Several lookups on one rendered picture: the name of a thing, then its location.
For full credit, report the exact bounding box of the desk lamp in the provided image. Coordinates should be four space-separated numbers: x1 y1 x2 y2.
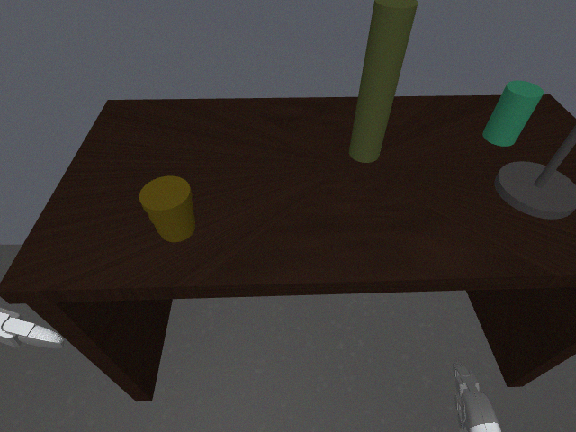
494 125 576 220

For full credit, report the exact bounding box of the right robot hand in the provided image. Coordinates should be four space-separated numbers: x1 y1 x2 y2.
453 361 501 432

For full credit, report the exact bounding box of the desk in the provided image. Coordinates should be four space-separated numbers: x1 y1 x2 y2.
0 94 576 401

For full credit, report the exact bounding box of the left robot hand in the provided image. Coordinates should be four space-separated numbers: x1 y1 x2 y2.
0 308 64 348

